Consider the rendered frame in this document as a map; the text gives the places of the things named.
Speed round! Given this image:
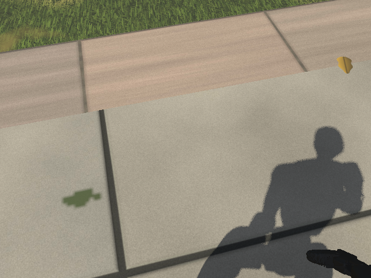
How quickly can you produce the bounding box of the robot right hand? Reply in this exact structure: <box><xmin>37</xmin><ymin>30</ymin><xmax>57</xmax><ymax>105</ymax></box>
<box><xmin>306</xmin><ymin>249</ymin><xmax>371</xmax><ymax>278</ymax></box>

